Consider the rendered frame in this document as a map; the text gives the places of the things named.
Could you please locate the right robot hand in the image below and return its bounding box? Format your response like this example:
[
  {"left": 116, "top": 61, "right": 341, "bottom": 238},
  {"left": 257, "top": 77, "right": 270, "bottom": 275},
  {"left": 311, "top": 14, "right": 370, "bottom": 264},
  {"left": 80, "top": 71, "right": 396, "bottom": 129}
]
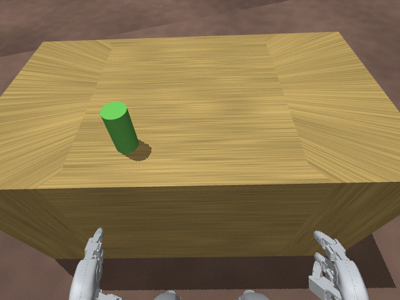
[{"left": 309, "top": 231, "right": 369, "bottom": 300}]

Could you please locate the can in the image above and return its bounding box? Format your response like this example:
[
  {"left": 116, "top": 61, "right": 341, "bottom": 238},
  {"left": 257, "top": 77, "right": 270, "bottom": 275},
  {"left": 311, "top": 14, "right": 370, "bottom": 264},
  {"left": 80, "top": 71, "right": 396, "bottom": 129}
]
[{"left": 100, "top": 102, "right": 139, "bottom": 154}]

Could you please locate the left robot hand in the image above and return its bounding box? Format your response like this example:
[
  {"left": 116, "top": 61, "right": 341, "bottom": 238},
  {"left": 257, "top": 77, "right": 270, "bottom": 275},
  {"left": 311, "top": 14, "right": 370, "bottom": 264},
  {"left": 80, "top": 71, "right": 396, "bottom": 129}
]
[{"left": 69, "top": 227, "right": 122, "bottom": 300}]

